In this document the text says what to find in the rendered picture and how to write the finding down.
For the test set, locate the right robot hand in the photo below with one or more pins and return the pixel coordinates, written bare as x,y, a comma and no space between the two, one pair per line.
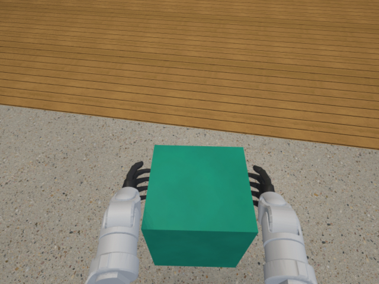
264,180

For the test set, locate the left robot hand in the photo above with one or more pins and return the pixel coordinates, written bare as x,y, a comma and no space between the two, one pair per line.
132,181

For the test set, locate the robot left forearm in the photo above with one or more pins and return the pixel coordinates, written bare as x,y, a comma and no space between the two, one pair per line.
116,261

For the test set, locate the robot right forearm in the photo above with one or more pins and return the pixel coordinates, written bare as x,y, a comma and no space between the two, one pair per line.
285,254

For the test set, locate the carton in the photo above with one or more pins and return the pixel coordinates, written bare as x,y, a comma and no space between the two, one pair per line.
199,208

